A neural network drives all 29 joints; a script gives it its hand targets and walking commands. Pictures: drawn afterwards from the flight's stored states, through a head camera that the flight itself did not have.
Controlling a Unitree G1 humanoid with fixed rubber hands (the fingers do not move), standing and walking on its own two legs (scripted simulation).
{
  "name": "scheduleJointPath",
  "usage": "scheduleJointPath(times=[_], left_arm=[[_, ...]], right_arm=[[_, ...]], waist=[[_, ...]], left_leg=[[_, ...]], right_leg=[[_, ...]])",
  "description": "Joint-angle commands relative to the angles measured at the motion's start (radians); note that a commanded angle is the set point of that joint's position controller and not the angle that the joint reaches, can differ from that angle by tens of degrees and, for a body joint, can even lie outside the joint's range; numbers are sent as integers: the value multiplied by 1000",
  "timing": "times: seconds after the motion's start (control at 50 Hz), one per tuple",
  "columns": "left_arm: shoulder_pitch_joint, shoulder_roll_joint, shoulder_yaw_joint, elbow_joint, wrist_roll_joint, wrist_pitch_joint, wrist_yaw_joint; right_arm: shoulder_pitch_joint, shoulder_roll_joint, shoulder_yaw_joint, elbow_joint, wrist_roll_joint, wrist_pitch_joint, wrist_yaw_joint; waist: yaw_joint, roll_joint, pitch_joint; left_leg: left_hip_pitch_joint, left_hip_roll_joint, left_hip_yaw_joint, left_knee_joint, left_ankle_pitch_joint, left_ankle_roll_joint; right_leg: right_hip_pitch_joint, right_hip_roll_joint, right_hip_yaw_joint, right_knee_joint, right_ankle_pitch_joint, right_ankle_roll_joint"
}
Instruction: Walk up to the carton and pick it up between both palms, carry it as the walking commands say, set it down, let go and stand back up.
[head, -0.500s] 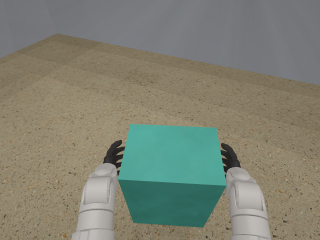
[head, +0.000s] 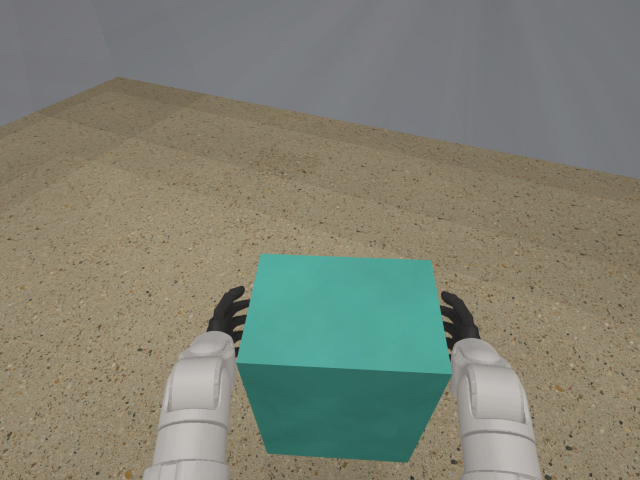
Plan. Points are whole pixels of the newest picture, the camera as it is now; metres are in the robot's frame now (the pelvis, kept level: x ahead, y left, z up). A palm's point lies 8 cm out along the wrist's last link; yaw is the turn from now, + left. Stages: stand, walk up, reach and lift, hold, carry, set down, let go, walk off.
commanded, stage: hold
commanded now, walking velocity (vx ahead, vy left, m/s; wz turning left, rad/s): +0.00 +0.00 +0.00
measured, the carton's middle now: (340, 367) +0.29 +0.00 -0.02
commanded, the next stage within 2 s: carry in 0.62 s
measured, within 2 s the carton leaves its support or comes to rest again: neither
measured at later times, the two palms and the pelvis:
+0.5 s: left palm (219, 342) +0.28 +0.15 +0.05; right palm (460, 348) +0.28 -0.15 +0.04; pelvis +0.01 +0.00 +0.00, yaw +0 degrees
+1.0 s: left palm (239, 340) +0.27 +0.12 +0.08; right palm (498, 348) +0.26 -0.19 +0.07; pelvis +0.01 -0.03 -0.02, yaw +0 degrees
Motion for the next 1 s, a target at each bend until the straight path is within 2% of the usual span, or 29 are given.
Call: scheduleJointPath(times=[0.0, 0.36, 0.58, 0.6, 0.62, 0.68, 0.76, 0.82, 0.86, 0.92, 0.96, 0.98], left_arm=[[-498, -841, -535, -47, -208, -35, -184], [-427, -827, -564, -99, -217, -27, -182], [-392, -826, -581, -126, -222, -26, -168], [-456, -855, -631, -116, -238, -19, -179], [-443, -867, -618, -115, -237, -11, -174], [-461, -886, -676, -186, -288, 26, -163], [-445, -867, -747, -296, -342, 100, -131], [-413, -848, -781, -385, -376, 157, -105], [-373, -836, -795, -448, -394, 196, -84], [-279, -814, -803, -546, -412, 259, -45], [-220, -796, -806, -613, -420, 304, -15], [-179, -786, -797, -632, -412, 324, 3]], right_arm=[[-512, 840, 581, -60, 247, -35, 207], [-442, 837, 614, -111, 255, -32, 196], [-415, 803, 618, -139, 254, -35, 196], [-519, 818, 668, -175, 273, -32, 219], [-511, 829, 678, -177, 288, -21, 218], [-481, 842, 704, -193, 319, 11, 206], [-427, 813, 728, -274, 348, 74, 171], [-394, 800, 756, -361, 379, 130, 143], [-364, 796, 778, -430, 402, 172, 122], [-298, 791, 812, -551, 438, 240, 85], [-262, 775, 828, -629, 463, 289, 61], [-249, 762, 833, -658, 477, 312, 52]], waist=[[5, -21, -215], [3, -18, -242], [0, -8, -237], [10, -47, -328], [4, -44, -362], [2, 24, -373], [-1, 76, -395], [0, 79, -407], [0, 52, -416], [-2, -72, -438], [-6, -129, -437], [-6, -137, -424]], left_leg=[[-117, -47, -24, -98, 6, 22], [-95, -49, -28, -92, 109, 17], [-89, -43, -36, -91, 127, 11], [-170, 125, -22, 41, 27, 2], [-145, 149, -59, 57, 64, 9], [-211, 215, -117, 47, 87, 29], [-248, 250, -148, 65, 136, 47], [-264, 244, -132, 101, 152, 46], [-288, 222, -99, 141, 127, 36], [-344, 149, -1, 263, 36, 7], [-367, 93, 77, 316, -97, -13], [-333, 80, 108, 279, -163, -10]], right_leg=[[149, 34, 55, -55, 22, 14], [173, 35, 64, -48, 142, 17], [163, 42, 61, -40, 152, 8], [-28, -168, 43, 3, 61, -5], [-80, -156, 62, 36, 45, -11], [-149, -121, 30, 130, 37, 0], [-203, -97, 25, 212, 82, 2], [-214, -88, 23, 206, 119, -7], [-198, -98, 35, 191, 182, -19], [-159, -167, 120, 125, 290, -53], [-164, -212, 160, 61, 272, -88], [-213, -218, 171, 36, 221, -96]])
